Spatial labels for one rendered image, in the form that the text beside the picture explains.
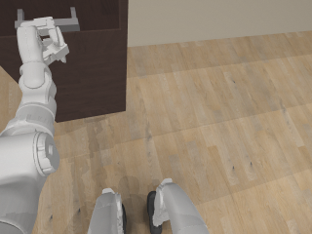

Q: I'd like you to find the robot left upper arm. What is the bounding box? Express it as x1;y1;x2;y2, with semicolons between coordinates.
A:
0;131;59;234

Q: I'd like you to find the left robot forearm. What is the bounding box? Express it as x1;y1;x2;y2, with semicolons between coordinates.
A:
0;61;57;139

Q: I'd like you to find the robot left shin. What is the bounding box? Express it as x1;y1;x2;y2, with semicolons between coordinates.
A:
97;188;124;234

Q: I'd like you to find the cabinet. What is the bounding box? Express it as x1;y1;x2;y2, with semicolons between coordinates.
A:
0;0;129;123

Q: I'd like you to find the robot left thigh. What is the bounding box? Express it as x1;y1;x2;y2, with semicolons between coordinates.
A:
87;192;123;234

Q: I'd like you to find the drawer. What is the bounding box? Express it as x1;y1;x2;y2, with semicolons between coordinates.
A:
0;0;120;36

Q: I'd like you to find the left robot hand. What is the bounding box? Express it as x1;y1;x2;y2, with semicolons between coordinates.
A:
17;17;69;66

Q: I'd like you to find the handle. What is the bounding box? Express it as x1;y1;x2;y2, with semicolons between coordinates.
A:
15;7;80;32

